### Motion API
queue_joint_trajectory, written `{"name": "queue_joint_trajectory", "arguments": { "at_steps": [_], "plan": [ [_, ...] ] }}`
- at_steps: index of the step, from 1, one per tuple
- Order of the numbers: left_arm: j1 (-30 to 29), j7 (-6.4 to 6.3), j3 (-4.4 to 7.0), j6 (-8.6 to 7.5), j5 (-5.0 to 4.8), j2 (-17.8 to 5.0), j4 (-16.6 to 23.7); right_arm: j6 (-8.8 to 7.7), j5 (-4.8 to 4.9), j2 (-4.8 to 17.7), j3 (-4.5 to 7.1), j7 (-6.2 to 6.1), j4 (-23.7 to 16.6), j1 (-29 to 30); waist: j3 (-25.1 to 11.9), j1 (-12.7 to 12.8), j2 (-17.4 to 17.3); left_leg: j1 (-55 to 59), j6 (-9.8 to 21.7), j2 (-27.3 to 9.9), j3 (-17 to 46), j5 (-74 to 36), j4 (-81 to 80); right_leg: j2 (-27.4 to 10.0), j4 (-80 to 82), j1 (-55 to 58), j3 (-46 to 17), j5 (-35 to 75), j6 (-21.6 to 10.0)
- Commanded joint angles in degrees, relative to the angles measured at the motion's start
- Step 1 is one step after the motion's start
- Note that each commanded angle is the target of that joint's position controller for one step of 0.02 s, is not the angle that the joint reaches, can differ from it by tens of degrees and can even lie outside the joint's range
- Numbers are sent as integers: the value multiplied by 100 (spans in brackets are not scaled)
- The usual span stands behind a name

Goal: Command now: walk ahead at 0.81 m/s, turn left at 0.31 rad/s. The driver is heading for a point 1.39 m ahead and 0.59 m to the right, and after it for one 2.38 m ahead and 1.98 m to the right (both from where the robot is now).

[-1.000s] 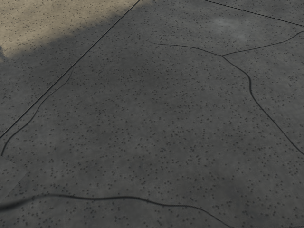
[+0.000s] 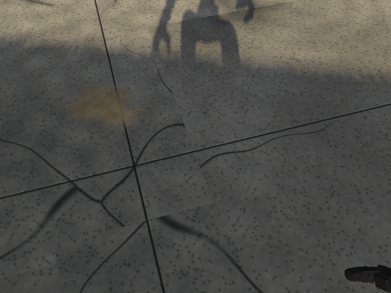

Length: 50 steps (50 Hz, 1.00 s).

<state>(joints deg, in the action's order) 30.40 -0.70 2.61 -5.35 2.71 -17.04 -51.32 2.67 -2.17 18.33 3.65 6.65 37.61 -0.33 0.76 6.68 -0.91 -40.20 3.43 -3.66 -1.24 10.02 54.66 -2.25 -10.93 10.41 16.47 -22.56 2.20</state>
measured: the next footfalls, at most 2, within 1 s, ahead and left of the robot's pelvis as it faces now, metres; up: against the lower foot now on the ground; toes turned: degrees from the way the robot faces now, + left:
left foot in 0.10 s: +0.24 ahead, +0.14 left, +0.00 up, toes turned +4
right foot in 0.58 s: +0.65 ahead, +0.00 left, +0.00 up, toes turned -23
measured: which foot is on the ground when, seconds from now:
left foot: up 0.00-0.08, down 0.10-0.54, up 0.56-0.96, down 0.98-1.00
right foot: down 0.00-0.12, up 0.14-0.56, down 0.58-0.98, up 1.00-1.00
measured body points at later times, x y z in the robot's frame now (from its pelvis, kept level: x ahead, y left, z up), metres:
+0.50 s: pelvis +0.41 +0.06 -0.01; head +0.44 +0.06 +0.44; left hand +0.64 +0.27 -0.12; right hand +0.29 -0.17 -0.15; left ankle +0.21 +0.14 -0.72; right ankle +0.59 -0.04 -0.67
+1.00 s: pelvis +0.87 -0.05 -0.02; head +0.90 -0.07 +0.43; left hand +1.07 +0.21 -0.13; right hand +0.94 -0.38 -0.07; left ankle +1.07 -0.01 -0.73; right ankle +0.63 +0.02 -0.68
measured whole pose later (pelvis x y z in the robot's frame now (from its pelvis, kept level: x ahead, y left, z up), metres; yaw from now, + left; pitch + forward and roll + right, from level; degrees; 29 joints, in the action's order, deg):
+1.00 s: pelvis +0.87 -0.05 -0.02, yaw -43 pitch +3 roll +1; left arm 24.3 0.9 6.0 -4.4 -0.1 -20.7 -49.9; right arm -5.2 -2.6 15.5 -1.2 -1.0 33.9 0.7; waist 2.2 6.3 0.8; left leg -30.5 -2.4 -1.6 2.9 7.3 33.7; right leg 9.0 -48.5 -2.7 -14.9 -27.3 -7.8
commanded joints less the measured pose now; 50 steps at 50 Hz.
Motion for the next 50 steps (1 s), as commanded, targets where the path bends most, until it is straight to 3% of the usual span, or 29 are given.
{"name": "queue_joint_trajectory", "arguments": {
  "at_steps": [1,3,4,5,6,7,8,9,10,12,15,18,21,24,27,28,29,30,31,32,33,36,39,42,45,46,48,49,50],
  "plan": [
    [8,4,45,-78,-20,-670,-18,-227,-59,103,-139,-42,-691,1118,1233,-231,450,-207,379,270,-397,389,-1071,-1617,959,-643,-794,2656,-1044],
    [3,-2,48,-10,-125,-969,-282,-271,-115,210,-99,-195,-469,393,599,-763,682,1527,649,797,-932,842,-1396,-1569,-215,-679,-542,6707,-1117],
    [-71,4,66,24,-173,-1167,-357,-312,-111,370,-6,-294,-169,-694,-23,-1348,804,2946,725,958,-823,862,-1480,-1602,-1497,-1052,-603,7838,-1115],
    [-418,25,72,39,-248,-1241,-279,-385,-129,630,135,-408,296,-2145,-739,-2150,715,4946,781,702,-266,451,-2124,-1300,-3224,-2144,-614,6959,-1008],
    [-233,176,-96,22,-292,-416,14,-436,-228,1344,315,-557,491,-2625,-1677,-1854,-495,6883,745,-1106,1933,2674,-2593,-441,-5536,-4152,-870,1462,-886],
    [-233,199,-40,-51,-429,-377,259,-488,-172,1595,332,-601,334,-2719,-2501,-1722,-694,6780,545,-2282,4331,3981,-3699,122,-6948,-4825,-2094,-431,-959],
    [-973,158,99,-20,-432,-686,379,-510,-138,1320,292,-637,523,-2348,-1417,-1617,-95,5621,205,-2001,3694,3399,-4051,-37,-7092,-5180,-2441,465,-982],
    [-884,162,60,-9,-421,-421,386,-568,-126,933,186,-630,608,-1968,-447,-1197,-162,4662,189,-1813,2689,2445,-4071,-307,-6826,-5165,-2187,930,-937],
    [-677,188,36,55,-364,-203,174,-639,-80,611,121,-588,626,-1595,-73,-879,-157,3998,89,-1478,1890,1671,-4213,-509,-6530,-4879,-2090,1148,-858],
    [-200,275,17,270,-220,113,-93,-719,52,180,2,-598,722,-1406,79,-503,-523,3309,-171,-1052,785,1006,-4403,-673,-6351,-4386,-2033,1371,-746],
    [-837,360,83,451,-253,188,130,-886,164,-80,-48,-562,1022,-1677,514,-443,-437,3247,-512,-811,-124,-299,-4680,-670,-6437,-4994,-1901,1729,-695],
    [-1691,417,22,471,-311,273,472,-970,106,-223,-92,-544,1172,-1855,795,-500,-538,3146,-628,-440,-1068,-1783,-4822,-433,-5788,-5218,-1407,2443,-778],
    [-2377,476,-47,439,-259,179,783,-948,84,-136,-137,-681,1366,-2312,898,-575,-329,3909,-581,-479,-1457,-3780,-4747,-161,-4981,-5561,-850,2601,-956],
    [-2409,518,-93,454,-257,-22,903,-894,67,321,-109,-907,1287,-2127,616,-229,-367,4155,-682,-634,-1745,-6593,-4206,339,-3665,-4305,-294,2539,-1201],
    [-422,436,142,609,-227,-689,416,-737,14,944,70,-1110,1028,-1506,-452,933,-679,4107,-594,-1066,-1521,-8486,-1698,734,-3565,-2002,-440,1756,-1529],
    [910,341,333,615,-223,-1034,14,-654,-13,1051,129,-1073,852,-1015,-833,1554,-428,3348,-488,-1015,-1298,-7620,319,619,-3110,-686,-1009,1401,-1871],
    [947,223,441,548,-364,-1106,-138,-597,61,704,98,-892,852,-787,-534,1405,573,2229,-351,24,-1300,-1972,2891,360,-2201,-100,-1559,1568,-2194],
    [233,178,446,541,-389,-1221,-124,-708,-102,-223,-191,-772,481,-696,225,510,1479,247,-272,760,-727,1845,4615,200,-2915,-248,-2607,2719,-2299],
    [-256,166,415,528,-232,-1371,124,-861,36,-327,-285,-715,-168,-1137,-619,-193,1477,-1107,-434,766,444,1899,4882,-638,-1778,564,-5136,1544,-3247],
    [-395,122,402,505,-157,-1096,284,-1036,-69,-8,-320,-670,-216,-1111,-483,-243,607,-1347,-309,476,804,1589,4189,-1124,-370,205,-6321,-431,-3126],
    [-656,93,343,463,-104,-784,303,-1073,-77,302,-254,-650,-101,-1003,169,-506,-252,-1180,-334,209,776,1174,3585,-1056,27,-688,-6098,-885,-2812],
    [-1049,22,255,154,-210,-717,381,-735,-268,222,-340,-654,-128,-801,744,-1016,-680,-134,-686,-271,660,951,2153,-321,156,-2827,-4873,92,-2430],
    [-1008,34,324,-39,-214,-884,443,-627,-143,102,-434,-563,-519,99,827,-746,-465,797,-886,-351,244,-67,76,271,279,-3694,-3918,1567,-2213],
    [-675,151,417,-33,-315,-962,372,-634,84,-150,-529,-558,-748,592,386,-253,43,1504,-704,20,3,-1416,-1570,468,-5,-3039,-3614,2977,-1778],
    [-629,162,488,-9,-293,-1067,408,-674,105,144,-421,-635,-775,424,-26,-244,400,2079,-536,328,134,-1361,-2434,300,-678,-2055,-3782,4121,-1447],
    [-680,149,516,-11,-267,-1171,434,-697,105,386,-315,-690,-653,-4,-378,-447,427,2606,-486,493,187,-1018,-2508,293,-1281,-1764,-3827,4864,-1297],
    [-1337,174,554,-46,-199,-1382,617,-757,111,979,-15,-848,-129,-2151,-1448,-1759,378,4824,-375,248,320,-101,-2280,493,-3766,-2384,-3659,4804,-1054],
    [-1532,154,328,-104,-160,-518,847,-789,-73,1339,131,-948,124,-3372,-2065,-2051,-549,6084,-319,-1013,1632,1962,-2345,840,-5775,-3469,-3279,1615,-1080],
    [-703,158,89,-77,-512,147,1269,-772,-288,1760,195,-887,-10,-2656,-2570,-1038,-2556,6625,203,-2523,5191,3191,-3910,1179,-7118,-5008,-2644,-700,-884]
  ]
}}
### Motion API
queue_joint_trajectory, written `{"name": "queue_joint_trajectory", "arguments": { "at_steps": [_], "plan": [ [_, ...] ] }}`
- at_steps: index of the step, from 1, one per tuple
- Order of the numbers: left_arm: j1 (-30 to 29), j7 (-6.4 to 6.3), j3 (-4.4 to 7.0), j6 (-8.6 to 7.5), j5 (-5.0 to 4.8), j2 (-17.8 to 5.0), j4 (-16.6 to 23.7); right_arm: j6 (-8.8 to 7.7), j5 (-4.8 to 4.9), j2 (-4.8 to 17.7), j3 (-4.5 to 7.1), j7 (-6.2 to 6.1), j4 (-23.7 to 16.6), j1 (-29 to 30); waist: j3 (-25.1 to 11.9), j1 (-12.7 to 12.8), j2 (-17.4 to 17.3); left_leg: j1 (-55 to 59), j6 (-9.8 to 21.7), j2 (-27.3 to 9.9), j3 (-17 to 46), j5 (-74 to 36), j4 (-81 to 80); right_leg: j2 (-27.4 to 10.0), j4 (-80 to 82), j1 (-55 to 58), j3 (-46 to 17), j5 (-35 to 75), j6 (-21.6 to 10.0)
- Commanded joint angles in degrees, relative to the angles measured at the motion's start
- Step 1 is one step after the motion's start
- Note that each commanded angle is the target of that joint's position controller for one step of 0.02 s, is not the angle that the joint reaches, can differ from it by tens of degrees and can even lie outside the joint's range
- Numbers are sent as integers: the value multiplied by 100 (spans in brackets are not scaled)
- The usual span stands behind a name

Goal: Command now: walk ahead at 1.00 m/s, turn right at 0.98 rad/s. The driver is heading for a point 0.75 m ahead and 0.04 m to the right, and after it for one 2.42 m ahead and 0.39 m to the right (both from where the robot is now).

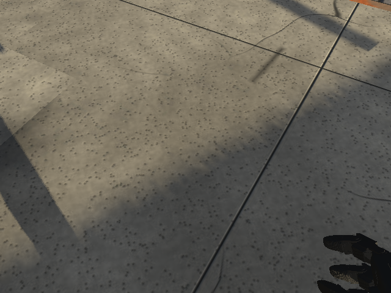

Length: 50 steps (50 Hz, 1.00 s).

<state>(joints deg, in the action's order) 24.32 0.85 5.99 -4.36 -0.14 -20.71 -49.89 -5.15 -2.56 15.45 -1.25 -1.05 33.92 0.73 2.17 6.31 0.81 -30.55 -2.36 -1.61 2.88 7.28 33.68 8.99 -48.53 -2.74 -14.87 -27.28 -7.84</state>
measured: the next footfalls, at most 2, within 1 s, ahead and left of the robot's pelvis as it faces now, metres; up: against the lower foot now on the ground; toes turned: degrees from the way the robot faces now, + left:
right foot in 0.44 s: +0.52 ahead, -0.11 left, +0.00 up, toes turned -29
left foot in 0.88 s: +0.96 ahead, -0.17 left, +0.00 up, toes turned -12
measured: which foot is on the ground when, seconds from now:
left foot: down 0.00-0.44, up 0.46-0.86, down 0.88-1.00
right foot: up 0.00-0.42, down 0.44-0.88, up 0.90-1.00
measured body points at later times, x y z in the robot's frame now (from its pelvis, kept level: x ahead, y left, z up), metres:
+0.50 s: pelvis +0.43 -0.05 -0.01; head +0.46 -0.06 +0.44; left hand +0.72 +0.08 -0.10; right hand +0.30 -0.27 -0.14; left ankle +0.26 +0.17 -0.57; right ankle +0.49 -0.09 -0.71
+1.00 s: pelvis +0.87 -0.17 +0.01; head +0.89 -0.19 +0.46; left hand +1.07 +0.04 -0.09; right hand +0.85 -0.46 -0.13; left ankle +0.92 -0.16 -0.71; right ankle +0.72 -0.27 -0.57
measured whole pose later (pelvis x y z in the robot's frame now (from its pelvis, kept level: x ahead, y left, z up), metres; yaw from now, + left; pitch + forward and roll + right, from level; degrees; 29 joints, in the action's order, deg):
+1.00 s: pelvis +0.87 -0.17 +0.01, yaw -9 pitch +0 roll +1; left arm 10.7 -0.3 -1.1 -6.6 3.1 -13.6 -42.1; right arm -0.5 -1.0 18.9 4.0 1.0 48.4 -20.7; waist 2.3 -2.7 -0.9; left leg -20.3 10.5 11.2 -2.7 13.0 33.7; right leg 0.0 -82.9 -22.5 -3.5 -19.0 -0.4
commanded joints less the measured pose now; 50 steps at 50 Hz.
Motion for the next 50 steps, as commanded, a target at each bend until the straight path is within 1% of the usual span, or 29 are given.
{"name": "queue_joint_trajectory", "arguments": {
  "at_steps": [1,2,3,7,11,14,16,18,20,21,22,23,24,25,26,27,29,32,34,37,40,41,43,44,45,46,47,48,50],
  "plan": [
    [-307,-73,-261,-42,-39,-3,929,68,-180,1479,688,-60,189,-1920,-1940,-943,-1731,4860,1016,-2465,4892,4869,-2110,-525,-3676,-4327,702,502,26],
    [-755,-20,-197,39,93,-241,921,99,-102,934,560,-36,132,-1534,-1201,-963,-936,4068,959,-2131,3639,4169,-2001,-817,-3401,-4333,905,1003,65],
    [-988,63,-181,96,149,-255,946,107,-101,711,508,-6,285,-1554,-775,-923,-395,3448,885,-1876,2697,2952,-1958,-1008,-3152,-4177,977,1179,114],
    [-1621,338,-353,356,227,252,1441,-82,78,352,408,98,1025,-2266,-156,-712,-597,2733,596,-1511,729,716,-2174,-1475,-2921,-4416,1015,1374,166],
    [-2300,407,-451,416,192,196,1878,-243,84,476,417,148,1144,-2100,218,-510,-519,2266,459,-1262,-755,-804,-2600,-1481,-2080,-4363,1336,2405,201],
    [-3021,507,-516,413,207,174,2044,-252,76,635,437,101,1355,-2504,642,-697,-202,2553,303,-1004,-1544,-1915,-2815,-1283,-674,-4126,2061,2719,41],
    [-3210,544,-561,382,189,244,2044,-211,51,845,468,41,1418,-2716,620,-705,-291,2874,160,-967,-1930,-4035,-2530,-948,74,-3480,2558,2632,-183],
    [-2826,477,-513,364,185,103,1887,-95,67,1190,545,-71,1416,-2894,172,-412,-655,3408,96,-1137,-1987,-6522,-1580,-507,346,-2735,2795,2235,-344],
    [-1163,348,-313,336,176,-304,1399,96,45,1525,641,-135,1272,-2546,-659,468,-844,3166,203,-1427,-1810,-7364,584,-212,509,-928,2532,1706,-593],
    [69,229,-159,292,224,-513,947,133,36,1452,609,-96,1153,-2331,-1081,920,-715,2148,350,-1386,-1695,-6218,2246,-283,1216,815,1925,1773,-821],
    [-73,69,47,350,74,-782,795,127,40,1058,569,-2,1106,-2239,-1069,621,430,478,296,-279,-1681,-164,4439,-933,1552,2046,821,1504,-834],
    [-563,46,85,388,291,-1387,1099,48,233,599,387,39,453,-2942,-2054,-282,1146,-1381,185,23,-804,2096,6231,-2768,2007,3410,-2238,2097,-1839],
    [-66,-81,86,439,295,-1076,1167,-60,253,928,413,26,393,-2154,-2226,256,53,-1773,237,-35,-165,1437,6313,-2742,2883,3073,-2554,1344,-1806],
    [-288,-149,45,351,264,-842,942,-73,320,835,375,16,442,-2112,-1129,-51,-249,-1903,305,-341,-167,1209,5868,-2753,3204,2000,-1933,1224,-1559],
    [-470,-154,-53,210,248,-512,826,-32,235,741,343,35,521,-1997,-521,-343,-688,-1516,338,-571,-70,1131,5223,-2524,3367,851,-1405,1376,-1281],
    [-701,-177,-130,65,292,-345,808,84,157,618,311,85,674,-2105,-230,-601,-850,-1032,350,-653,72,1136,4922,-2346,3471,4,-864,1683,-1101],
    [-759,-160,-245,-148,214,-66,652,336,106,452,307,228,893,-2391,85,-926,-621,-463,308,-737,303,1067,4232,-2058,3851,-999,24,1715,-779],
    [-600,-9,-256,-344,153,-23,454,410,192,347,300,319,660,-1497,574,-750,-156,-863,415,-669,93,64,3034,-1611,4308,-1213,1195,2749,-290],
    [-607,44,-295,-424,108,45,414,347,234,226,257,370,578,-1169,549,-702,-23,-635,561,-516,-290,-934,2043,-1278,4326,-1100,1982,3905,66],
    [-313,-22,-332,-524,39,-50,278,257,252,143,197,475,480,-572,510,-488,-71,-167,821,-229,-908,-2027,832,-1421,4599,-542,2416,5111,315],
    [-223,-237,-285,-435,113,-419,239,251,181,413,255,504,615,-831,44,-709,373,191,1051,397,-1346,-1596,377,-1679,3646,811,2721,8311,659],
    [-275,-323,-241,-331,169,-577,267,281,165,588,316,489,726,-1220,-242,-961,571,595,1117,615,-1415,-1154,369,-1788,2980,1065,2733,9103,732],
    [-835,-410,-149,-82,308,-835,469,336,156,1094,565,397,1309,-3301,-1088,-2048,674,2555,1431,840,-1096,-152,468,-1952,203,497,2611,9385,690],
    [-1203,-354,-119,-22,295,-844,515,368,186,1346,740,301,1510,-4200,-1187,-2617,207,3496,1797,563,-537,235,-30,-1405,-2405,-450,2754,7068,648],
    [-1272,-208,-400,-200,367,269,878,459,224,1664,838,240,1577,-3712,-782,-1711,-1692,4646,2215,-285,1096,-745,468,-313,-4745,-3310,2284,83,820],
    [-813,-147,-524,-334,163,261,1375,484,133,1939,887,229,1268,-3142,-1859,-1240,-1673,5555,3242,-1185,3937,1043,-964,-296,-5416,-4782,1033,-186,853],
    [-1200,-126,-557,-449,254,-52,1401,473,130,1476,843,183,1057,-2881,-1345,-1333,-365,4906,2955,-1320,4364,2103,-1916,-715,-4760,-4941,721,456,697],
    [-1334,-89,-546,-481,256,-160,1406,466,140,1099,749,158,1141,-2689,-546,-990,366,3759,2617,-1189,3929,2176,-2151,-1010,-3948,-4682,771,887,666],
    [-1387,-86,-613,-261,462,-44,1460,321,177,996,682,118,1138,-2429,39,-550,662,2214,2330,-656,3026,1377,-2214,-1317,-3145,-4017,865,786,840]
  ]
}}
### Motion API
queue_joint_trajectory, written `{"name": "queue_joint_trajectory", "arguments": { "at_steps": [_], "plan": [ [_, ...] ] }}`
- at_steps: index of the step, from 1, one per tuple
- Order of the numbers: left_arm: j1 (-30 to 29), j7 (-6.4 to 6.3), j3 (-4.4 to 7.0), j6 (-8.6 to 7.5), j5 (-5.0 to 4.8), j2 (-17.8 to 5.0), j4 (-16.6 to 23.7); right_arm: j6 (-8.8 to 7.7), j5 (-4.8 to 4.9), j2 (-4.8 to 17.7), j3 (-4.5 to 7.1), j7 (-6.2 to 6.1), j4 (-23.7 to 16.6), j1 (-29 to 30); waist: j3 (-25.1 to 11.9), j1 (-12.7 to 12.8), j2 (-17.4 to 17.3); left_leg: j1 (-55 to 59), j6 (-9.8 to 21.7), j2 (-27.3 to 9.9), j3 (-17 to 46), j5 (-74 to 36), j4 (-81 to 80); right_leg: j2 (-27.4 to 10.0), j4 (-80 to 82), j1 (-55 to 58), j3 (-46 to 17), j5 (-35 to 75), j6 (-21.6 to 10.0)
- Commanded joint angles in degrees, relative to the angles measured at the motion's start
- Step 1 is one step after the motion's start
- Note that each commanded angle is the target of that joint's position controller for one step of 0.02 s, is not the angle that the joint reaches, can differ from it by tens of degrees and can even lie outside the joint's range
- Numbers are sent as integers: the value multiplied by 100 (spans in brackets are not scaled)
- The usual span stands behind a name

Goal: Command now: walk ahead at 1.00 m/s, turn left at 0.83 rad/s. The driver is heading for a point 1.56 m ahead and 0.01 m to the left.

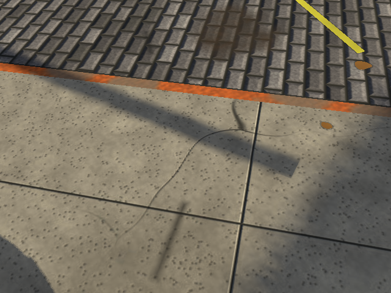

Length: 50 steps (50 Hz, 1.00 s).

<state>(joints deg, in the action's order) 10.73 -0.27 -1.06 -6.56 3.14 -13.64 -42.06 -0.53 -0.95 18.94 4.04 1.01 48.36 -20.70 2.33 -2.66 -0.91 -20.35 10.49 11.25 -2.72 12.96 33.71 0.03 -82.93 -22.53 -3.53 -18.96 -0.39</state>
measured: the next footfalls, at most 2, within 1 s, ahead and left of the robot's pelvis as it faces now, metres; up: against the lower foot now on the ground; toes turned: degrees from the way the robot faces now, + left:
right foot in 0.30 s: +0.50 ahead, -0.15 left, +0.00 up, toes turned +19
left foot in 0.70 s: +0.76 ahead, +0.21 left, +0.00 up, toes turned +18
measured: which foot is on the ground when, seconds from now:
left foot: down 0.00-0.28, up 0.30-0.68, down 0.70-1.00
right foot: up 0.00-0.28, down 0.30-0.70, up 0.72-1.00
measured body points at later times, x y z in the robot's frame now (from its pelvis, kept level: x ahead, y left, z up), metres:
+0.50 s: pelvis +0.46 -0.03 +0.02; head +0.48 -0.03 +0.47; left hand +0.36 +0.26 -0.08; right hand +0.74 -0.22 -0.06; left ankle +0.41 +0.07 -0.63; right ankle +0.47 -0.16 -0.72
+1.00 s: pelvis +0.88 +0.12 +0.01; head +0.90 +0.11 +0.46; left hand +1.06 +0.40 -0.07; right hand +0.88 -0.18 -0.11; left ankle +0.72 +0.20 -0.72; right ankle +1.05 +0.03 -0.64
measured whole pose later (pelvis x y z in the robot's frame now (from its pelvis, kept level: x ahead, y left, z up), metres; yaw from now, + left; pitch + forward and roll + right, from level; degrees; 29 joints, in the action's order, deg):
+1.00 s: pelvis +0.88 +0.12 +0.01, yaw +6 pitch +2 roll +3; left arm 5.1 4.3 3.1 -0.4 1.3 -18.9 -40.1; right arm -6.0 -1.2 18.9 3.5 -0.2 50.9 -27.5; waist 0.3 -3.1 1.9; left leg 6.3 -1.2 0.8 -13.0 21.4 13.8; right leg -5.5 -58.3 -46.3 3.6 -3.1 -5.6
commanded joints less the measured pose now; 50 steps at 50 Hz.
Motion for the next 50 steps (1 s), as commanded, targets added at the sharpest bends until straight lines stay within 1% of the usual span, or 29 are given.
{"name": "queue_joint_trajectory", "arguments": {
  "at_steps": [1,3,6,10,12,13,14,15,16,17,18,19,21,23,26,28,31,33,34,35,36,37,38,39,40,42,44,46,50],
  "plan": [
    [14,43,56,117,167,-693,696,-214,32,591,112,-88,-303,-207,203,501,760,551,992,-1708,3225,656,-2333,-551,704,-1777,-181,-85,198],
    [-429,87,-5,257,143,-647,962,-350,75,751,147,-52,-373,-149,397,469,493,-268,948,-1346,2669,72,-2574,-673,1836,-1366,118,210,337],
    [-1339,175,-108,237,-50,-466,1313,-380,127,788,211,-44,-416,-240,431,71,85,-457,593,-956,2233,-885,-2567,-546,3734,-715,360,1741,393],
    [-1643,141,-72,175,-158,-585,1425,-345,142,957,323,-27,-414,-493,9,-296,-250,778,242,-1140,2442,-2366,-2014,-176,4996,-276,339,2403,252],
    [-1176,67,48,129,-149,-864,1293,-343,103,1078,366,-75,-481,-354,-358,-58,-270,1249,7,-1192,2578,-3312,-1258,50,5413,465,238,1909,164],
    [-450,0,178,100,-172,-1139,1096,-355,53,1244,395,-63,-511,-239,-875,328,-203,1381,-124,-1142,2516,-3918,-332,162,5373,1254,232,1321,83],
    [721,-85,306,68,-170,-1361,829,-398,35,1305,400,-31,-593,121,-1443,1044,-125,875,-250,-948,2367,-3723,1011,-67,5287,2566,148,994,-12],
    [2064,-220,488,51,-34,-1769,633,-485,25,701,232,-32,-765,284,-2248,1534,487,-2,-255,-691,1933,-1912,2897,-1258,5276,3973,-972,-1013,-187],
    [1700,-206,578,93,194,-2216,678,-475,301,-143,-6,-21,-1105,-372,-2738,770,2260,-1781,-425,-149,1293,1829,4409,-2839,6518,4905,-4255,-2540,-655],
    [1095,-170,622,152,75,-1873,725,-369,154,296,-46,-65,-1055,-203,-2276,656,1924,-2547,-326,-709,1041,1168,4908,-2724,6875,4367,-4902,-3485,-891],
    [703,-136,493,170,0,-1241,759,-304,-11,561,4,-36,-999,345,-1398,727,1057,-2633,-353,-999,874,569,4702,-2317,6812,3532,-3730,-2914,-816],
    [654,-87,427,171,-11,-952,612,-273,-94,536,-4,47,-1015,606,-871,673,463,-2461,-409,-1167,827,293,4401,-1998,6766,2824,-2748,-1667,-751],
    [979,-65,372,91,-19,-763,222,-179,-176,255,-84,214,-1158,826,-402,497,540,-2245,-498,-1350,920,307,4054,-1566,6907,2053,-1640,-328,-636],
    [1274,33,322,-47,-120,-570,-116,-126,-195,-12,-209,251,-1327,994,-198,333,679,-2321,-553,-1290,1112,445,3683,-1431,7091,1800,-1342,371,-729],
    [1225,65,392,-97,-224,-846,-273,-159,-243,166,-291,299,-1746,1753,203,148,620,-2552,-700,-1333,852,-152,2401,-1258,7590,1494,-772,964,-920],
    [1103,98,430,-71,-281,-949,-276,-236,-188,147,-407,407,-1867,2199,338,160,453,-1339,-762,-1395,211,-1039,933,-898,8030,723,-290,1409,-840],
    [1369,157,554,-58,-294,-1443,-415,-293,-110,225,-413,377,-1807,2322,306,198,443,-109,-720,-1158,-9,-1172,349,-1115,8062,844,-246,3119,-900],
    [1583,145,589,-23,-285,-1647,-567,-339,-168,498,-277,190,-1587,1636,-345,-154,445,816,-604,-855,-23,-558,60,-1071,6577,1554,-44,5307,-785],
    [1565,119,599,15,-303,-1693,-598,-359,-229,628,-184,84,-1257,623,-895,-658,412,2050,-565,-803,-1,-446,-100,-879,5180,1245,59,5334,-693],
    [1533,119,541,8,-314,-1481,-533,-380,-343,964,-40,-53,-1061,-259,-1424,-1053,285,3441,-510,-1594,697,218,-37,-565,3502,110,104,3917,-626],
    [1867,101,358,10,-321,-481,-313,-430,-495,1444,77,-143,-1023,-778,-2241,-705,-1186,4567,-419,-3421,3009,2003,-465,-16,1263,-1222,110,-849,-574],
    [1950,92,398,75,-481,-726,-139,-345,-349,1469,118,-157,-1112,-661,-2758,-606,-1385,4375,-105,-3933,5065,2765,-1662,173,255,-1899,-187,-694,-639],
    [1323,69,461,156,-385,-959,-133,-339,-266,953,35,-154,-1070,-62,-1515,-409,-642,3562,-122,-3482,4078,2778,-1744,-238,233,-2350,-136,0,-648],
    [1009,118,430,187,-315,-841,-127,-389,-204,566,-43,-132,-1015,242,-775,-283,-390,2778,-139,-3219,3120,1754,-1755,-417,555,-2349,-52,361,-602],
    [971,165,428,248,-293,-745,-189,-424,-220,407,-68,-116,-944,393,-491,-81,-320,2266,-215,-2990,2487,913,-1889,-534,719,-2138,-43,439,-529],
    [1043,248,417,444,-204,-516,-225,-517,-121,201,-113,-107,-740,300,-198,221,-471,1592,-288,-2836,1592,99,-2140,-705,878,-1834,-40,391,-420],
    [512,317,399,582,-172,-363,8,-633,0,83,-121,-71,-525,188,118,308,-410,1557,-339,-2813,942,-657,-2402,-841,1019,-2261,11,506,-388],
    [-30,404,360,609,-148,-299,287,-694,1,11,-134,-67,-410,188,284,371,-410,1523,-446,-2641,153,-1460,-2568,-851,1352,-2493,170,1057,-404],
    [-841,599,262,578,-188,-348,633,-735,-19,284,-76,-139,-301,346,555,463,-117,1231,-690,-2230,-1154,-2462,-2975,-561,3378,-1470,913,2236,-676]
  ]
}}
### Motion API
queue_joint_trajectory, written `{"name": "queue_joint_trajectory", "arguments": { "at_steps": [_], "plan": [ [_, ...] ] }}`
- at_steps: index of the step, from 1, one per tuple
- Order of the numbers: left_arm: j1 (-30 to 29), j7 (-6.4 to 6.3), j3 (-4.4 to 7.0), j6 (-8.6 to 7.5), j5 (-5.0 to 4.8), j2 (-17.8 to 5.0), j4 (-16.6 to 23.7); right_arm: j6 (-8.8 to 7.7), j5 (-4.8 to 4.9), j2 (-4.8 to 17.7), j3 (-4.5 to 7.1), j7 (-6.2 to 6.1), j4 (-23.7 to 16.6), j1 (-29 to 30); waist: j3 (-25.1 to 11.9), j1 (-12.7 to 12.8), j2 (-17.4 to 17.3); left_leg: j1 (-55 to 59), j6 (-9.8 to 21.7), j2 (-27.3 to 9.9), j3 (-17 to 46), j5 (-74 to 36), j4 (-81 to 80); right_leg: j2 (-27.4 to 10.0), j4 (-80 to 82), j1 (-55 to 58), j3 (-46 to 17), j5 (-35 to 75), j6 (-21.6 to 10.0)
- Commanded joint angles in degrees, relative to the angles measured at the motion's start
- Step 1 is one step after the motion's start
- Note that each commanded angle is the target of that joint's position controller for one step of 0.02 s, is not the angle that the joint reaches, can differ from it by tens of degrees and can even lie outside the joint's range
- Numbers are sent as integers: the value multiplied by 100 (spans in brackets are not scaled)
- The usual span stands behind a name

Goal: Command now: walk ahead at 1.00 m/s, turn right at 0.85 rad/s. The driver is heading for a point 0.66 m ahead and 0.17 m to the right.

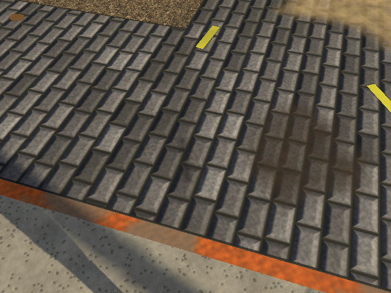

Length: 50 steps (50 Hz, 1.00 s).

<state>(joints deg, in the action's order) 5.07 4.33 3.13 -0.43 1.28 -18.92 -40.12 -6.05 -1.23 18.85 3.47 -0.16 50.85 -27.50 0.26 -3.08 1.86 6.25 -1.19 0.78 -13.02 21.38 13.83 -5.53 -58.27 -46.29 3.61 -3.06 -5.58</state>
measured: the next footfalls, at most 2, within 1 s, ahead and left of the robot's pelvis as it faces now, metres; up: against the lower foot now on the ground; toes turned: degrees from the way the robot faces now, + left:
right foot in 0.14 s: +0.33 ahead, -0.07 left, +0.00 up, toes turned -12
left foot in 0.56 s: +0.79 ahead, -0.06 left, +0.00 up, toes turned -33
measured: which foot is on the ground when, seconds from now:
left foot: down 0.00-0.14, up 0.16-0.54, down 0.56-0.98, up 1.00-1.00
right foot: up 0.00-0.12, down 0.14-0.56, up 0.58-0.94, down 0.96-1.00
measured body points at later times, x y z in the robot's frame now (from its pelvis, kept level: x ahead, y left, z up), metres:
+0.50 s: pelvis +0.47 -0.08 +0.00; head +0.51 -0.09 +0.45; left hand +0.57 +0.21 -0.12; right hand +0.63 -0.38 -0.05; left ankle +0.74 -0.01 -0.69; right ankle +0.29 -0.06 -0.73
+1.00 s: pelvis +0.73 -0.18 +0.00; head +0.75 -0.21 +0.45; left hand +1.03 -0.14 -0.09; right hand +0.57 -0.39 -0.14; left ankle +0.76 -0.04 -0.72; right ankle +0.76 -0.31 -0.73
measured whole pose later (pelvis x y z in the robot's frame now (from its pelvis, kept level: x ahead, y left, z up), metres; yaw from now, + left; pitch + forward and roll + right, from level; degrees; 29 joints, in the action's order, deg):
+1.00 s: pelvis +0.73 -0.18 +0.00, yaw -39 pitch +0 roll +2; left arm 4.0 1.5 -0.8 -1.5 2.4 -13.1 -40.5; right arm -2.2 -0.3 15.5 1.2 0.5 48.1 -21.8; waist 3.2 -4.5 0.3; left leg -10.1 0.1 -0.6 -5.1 25.3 35.2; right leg 2.7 -31.3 -24.3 -2.1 -6.4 -3.6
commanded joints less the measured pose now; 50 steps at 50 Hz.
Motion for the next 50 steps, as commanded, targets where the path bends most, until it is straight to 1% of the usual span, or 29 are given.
{"name": "queue_joint_trajectory", "arguments": {
  "at_steps": [1,3,5,6,7,8,9,10,11,14,17,20,23,25,26,27,28,29,30,32,33,35,38,41,45,47,48,49,50],
  "plan": [
    [-366,160,-164,-40,4,160,462,-182,15,439,3,-45,-513,941,747,508,-354,-1298,443,-1198,-267,-4287,-885,200,1240,1282,443,763,-270],
    [-31,114,-106,-49,-24,-52,346,-93,5,816,87,-101,-504,737,336,729,-562,-573,353,-1298,-346,-6984,14,700,1425,1911,790,453,-456],
    [1508,-1,71,-55,-38,-455,-45,129,-67,1202,206,-165,-631,1011,-523,1576,-816,-511,387,-1530,-229,-8277,2191,1062,1392,3475,680,-326,-685],
    [2691,-111,241,-59,-21,-748,-433,224,-96,1215,219,-151,-727,1169,-1062,2031,-614,-1132,402,-1491,-95,-7543,3952,1204,1757,4924,379,-643,-837],
    [2629,-271,395,-13,-55,-1047,-561,233,-160,779,131,-50,-657,1047,-763,1724,151,-2491,240,-683,-12,-2669,6085,898,1990,5683,-351,-1111,-996],
    [1932,-311,509,86,66,-1752,-319,146,-146,65,-77,17,-1214,512,-1004,663,1579,-4830,-117,145,490,908,8322,-414,2510,6768,-3305,-559,-1884],
    [2034,-331,574,117,4,-1807,-74,-18,-106,406,-111,-5,-1610,1053,-1754,1043,823,-5628,-23,63,1651,492,8405,-845,3871,7145,-4952,-1922,-2265],
    [1939,-390,530,83,-25,-1515,-143,-124,-108,562,-120,-6,-1651,1510,-931,967,45,-5796,31,-248,1800,93,7807,-863,4458,6358,-4944,-2302,-1969],
    [1752,-415,455,28,-45,-1213,-232,-143,-117,548,-141,-14,-1584,1543,-241,617,-475,-5466,37,-498,1770,-199,7119,-667,4527,5320,-4437,-1928,-1694],
    [1363,-446,280,-219,-101,-775,-202,211,-301,392,-213,-12,-1527,1417,227,35,-663,-4336,-213,-847,1761,29,6013,35,4586,3284,-3157,-754,-1525],
    [1434,-398,282,-373,-110,-789,-190,329,-251,171,-306,61,-1936,2315,575,186,-493,-4004,-362,-853,1394,-673,4433,500,4908,2402,-2581,-274,-1432],
    [1647,-336,356,-397,-139,-861,-237,286,-100,-11,-394,130,-2139,2980,475,554,-218,-3495,-270,-542,1264,-2378,2875,744,4818,2606,-2390,658,-1056],
    [1875,-342,411,-397,-176,-952,-320,248,-24,148,-353,114,-2249,3240,258,772,1,-3167,-113,-308,1354,-2759,2073,505,4541,3441,-2643,1534,-831],
    [1815,-408,444,-372,-154,-1056,-341,217,-61,352,-267,50,-2116,2805,27,582,-24,-2535,4,-38,1358,-2423,1547,520,3846,3999,-2636,2783,-553],
    [1861,-425,467,-362,-119,-1184,-392,180,-93,561,-168,-26,-1929,2211,-357,359,-38,-1980,83,178,1274,-2121,1539,554,3001,4332,-2565,3823,-356],
    [1663,-421,472,-376,-135,-1253,-377,107,-107,697,-89,-103,-1698,1302,-712,-176,-35,-1115,165,51,1255,-2470,1248,684,1789,4247,-2416,3986,-143],
    [1495,-420,367,-425,-137,-857,-278,33,-192,955,7,-186,-1466,236,-1251,-621,-53,183,307,-627,1689,-2426,1492,892,334,3514,-2221,2840,11],
    [2367,-489,136,-406,-373,196,-77,-13,-427,1408,95,-165,-1448,58,-2150,5,-1984,2039,1113,-2923,4292,-5129,1793,1791,-1944,1627,-1417,-3067,298],
    [2583,-567,147,-311,-178,-445,-128,83,-206,1348,195,-51,-1512,235,-2952,-9,-1754,2037,1600,-2976,5568,-4947,1594,1533,-2743,1191,-1269,-2950,243],
    [1484,-508,164,-231,-13,-555,-140,106,-100,261,-77,15,-1503,1033,-1296,19,-641,359,1309,-2159,3649,-5135,1247,1012,-2149,993,-1054,-2004,346],
    [1183,-430,148,-199,3,-471,-70,96,-110,143,-118,15,-1358,940,-931,-4,-605,57,1185,-1902,3113,-5375,1181,893,-1869,828,-1078,-2042,377],
    [1034,-303,90,-47,88,-240,56,42,5,266,-100,7,-1036,682,-468,132,-792,-779,1104,-1675,2622,-5777,822,875,-1305,1117,-1106,-2110,447],
    [1101,-238,9,32,110,-77,121,-8,18,457,-49,55,-914,930,-543,475,-778,-1311,1213,-1645,2142,-6101,556,956,-365,1440,-984,-1779,511],
    [736,-172,-150,34,45,81,213,55,32,425,-73,116,-902,1338,-500,553,-1050,-2144,927,-1119,1199,-5537,337,859,1373,2527,-513,-539,454],
    [414,-196,-171,13,75,-63,191,154,123,531,-29,124,-719,1042,-368,423,-906,-2034,770,-1254,1297,-4494,606,732,2316,3142,-505,50,316],
    [569,-257,-163,-101,150,-100,52,239,135,514,-30,83,-611,820,-343,441,-626,-1936,604,-1047,1240,-3837,1273,779,3067,3634,-479,324,166],
    [693,-293,-131,-183,191,-296,24,272,81,469,-38,62,-559,487,-433,412,-199,-2020,433,-789,1095,-3068,1883,384,3300,4020,-846,1663,58],
    [905,-336,-104,-222,216,-560,84,306,28,183,-113,41,-652,-43,-943,246,767,-2532,230,-393,779,-357,2874,-1032,3001,4832,-2135,4590,-375],
    [1001,-430,-161,-148,-22,-262,45,515,162,-2,-187,-7,-505,-361,-1669,352,1077,-2463,192,-88,1165,1574,3527,-1592,3151,4867,-2770,4742,-1195]
  ]
}}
